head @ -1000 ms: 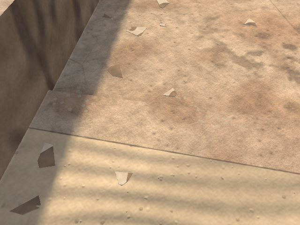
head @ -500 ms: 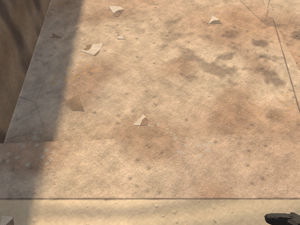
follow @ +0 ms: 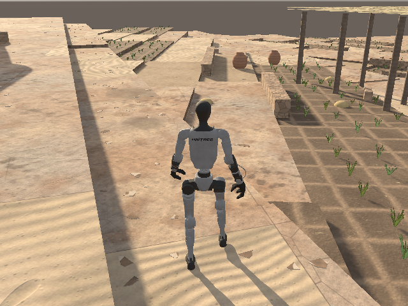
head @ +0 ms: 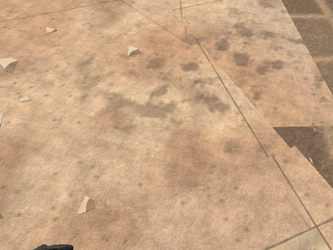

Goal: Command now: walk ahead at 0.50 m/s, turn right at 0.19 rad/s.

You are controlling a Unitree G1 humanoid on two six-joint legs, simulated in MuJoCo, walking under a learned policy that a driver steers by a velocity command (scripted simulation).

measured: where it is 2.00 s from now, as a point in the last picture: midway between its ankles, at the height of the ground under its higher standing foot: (122, 202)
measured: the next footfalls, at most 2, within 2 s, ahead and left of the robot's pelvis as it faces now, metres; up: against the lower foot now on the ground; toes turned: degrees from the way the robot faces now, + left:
right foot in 0.14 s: +0.25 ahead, -0.14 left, +0.00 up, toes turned -1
left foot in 0.66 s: +0.50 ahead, +0.15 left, +0.00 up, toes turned +19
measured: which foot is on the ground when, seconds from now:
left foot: down 0.00-0.16, up 0.18-0.64, down 0.66-1.00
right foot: up 0.00-0.12, down 0.14-0.68, up 0.70-1.00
